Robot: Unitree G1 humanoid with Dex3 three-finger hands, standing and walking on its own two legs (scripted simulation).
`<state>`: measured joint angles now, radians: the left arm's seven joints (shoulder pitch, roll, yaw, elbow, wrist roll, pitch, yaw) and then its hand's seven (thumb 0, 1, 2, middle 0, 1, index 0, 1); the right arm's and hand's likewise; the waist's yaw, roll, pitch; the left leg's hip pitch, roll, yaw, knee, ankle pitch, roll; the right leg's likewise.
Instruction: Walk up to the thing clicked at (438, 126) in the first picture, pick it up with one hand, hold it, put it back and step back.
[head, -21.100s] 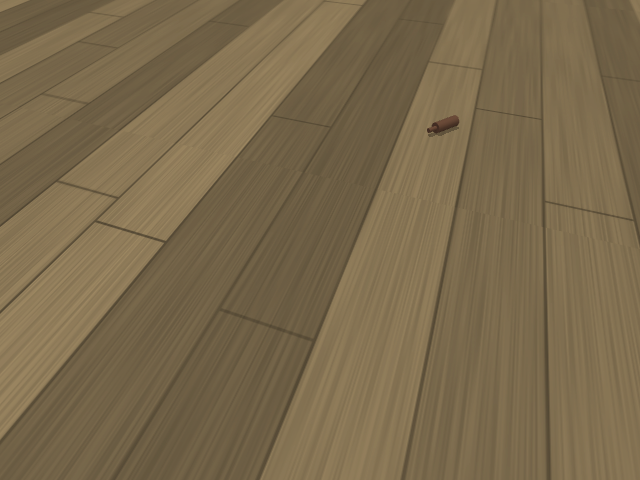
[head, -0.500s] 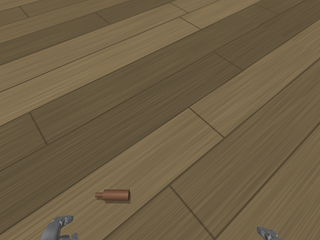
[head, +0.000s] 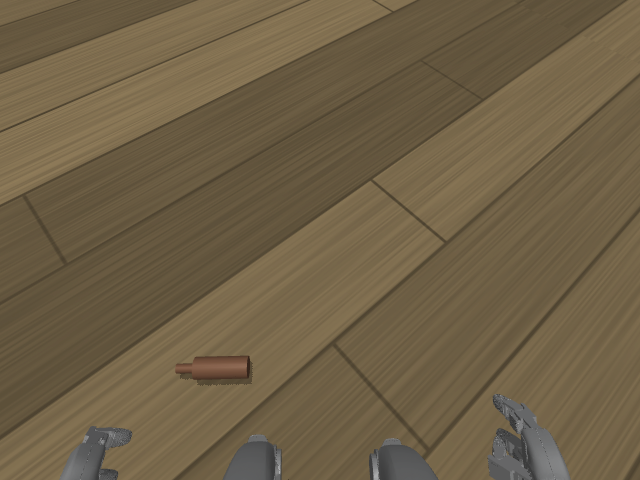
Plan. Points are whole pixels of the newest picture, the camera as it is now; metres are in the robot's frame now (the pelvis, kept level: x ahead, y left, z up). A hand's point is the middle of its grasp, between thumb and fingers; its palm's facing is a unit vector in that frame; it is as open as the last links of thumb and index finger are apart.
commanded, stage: rise first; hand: left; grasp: from above
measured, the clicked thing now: (212, 367) +0.41 +0.30 -0.67
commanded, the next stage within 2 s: none
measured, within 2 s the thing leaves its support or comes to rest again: neither
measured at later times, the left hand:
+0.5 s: hand (140, 464) +0.17 +0.30 -0.27, palm faces -0.37 -0.68 -0.63, open 14.1 cm
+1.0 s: hand (164, 411) +0.27 +0.33 -0.44, palm faces -0.50 -0.25 -0.83, open 14.1 cm
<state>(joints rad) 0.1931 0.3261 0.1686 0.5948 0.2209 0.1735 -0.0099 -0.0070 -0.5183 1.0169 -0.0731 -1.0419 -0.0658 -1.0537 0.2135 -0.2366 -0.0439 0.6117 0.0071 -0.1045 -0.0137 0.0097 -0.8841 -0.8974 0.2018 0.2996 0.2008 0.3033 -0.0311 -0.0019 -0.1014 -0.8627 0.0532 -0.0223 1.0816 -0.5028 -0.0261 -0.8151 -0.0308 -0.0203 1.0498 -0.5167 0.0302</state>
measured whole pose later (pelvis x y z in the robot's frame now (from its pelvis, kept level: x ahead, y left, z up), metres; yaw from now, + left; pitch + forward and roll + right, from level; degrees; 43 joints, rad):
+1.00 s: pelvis -0.10 +0.00 -0.30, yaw -5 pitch +32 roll -6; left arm -0.49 0.71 0.25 0.97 0.96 -0.34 0.08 -0.01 -0.54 1.04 -0.08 -1.03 -0.08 -1.03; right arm 0.10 -0.27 -0.04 0.74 -0.06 -0.06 0.09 0.01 -0.89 -0.90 0.20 0.30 0.20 0.30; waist -0.04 -0.01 -0.08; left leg -2.12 0.04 -0.14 2.20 -0.65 -0.03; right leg -2.04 0.00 -0.03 2.15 -0.68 0.04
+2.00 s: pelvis -0.08 +0.01 -0.38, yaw -7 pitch +32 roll -8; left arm -0.76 0.84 0.24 1.35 1.34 -0.43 0.39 0.00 -0.44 0.94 -0.13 -0.97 -0.14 -0.96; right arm 0.04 -0.26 0.00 0.80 -0.19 0.03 0.14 0.00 -0.91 -0.90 0.20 0.30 0.20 0.30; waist -0.13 -0.05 -0.05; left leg -2.32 0.01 -0.18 2.44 -0.69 -0.04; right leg -2.22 0.01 -0.04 2.37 -0.72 0.06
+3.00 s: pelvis -0.08 +0.01 -0.38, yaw -8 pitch +32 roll -9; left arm -0.85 0.88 0.21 1.44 1.34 -0.40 0.40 0.00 -0.54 1.02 -0.11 -1.00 -0.10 -1.01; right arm 0.06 -0.27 0.05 0.80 -0.21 0.01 0.15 0.00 -0.92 -0.91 0.20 0.30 0.20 0.30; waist -0.18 -0.05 -0.04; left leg -2.35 0.01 -0.20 2.47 -0.69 -0.04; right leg -2.24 0.02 -0.05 2.39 -0.72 0.06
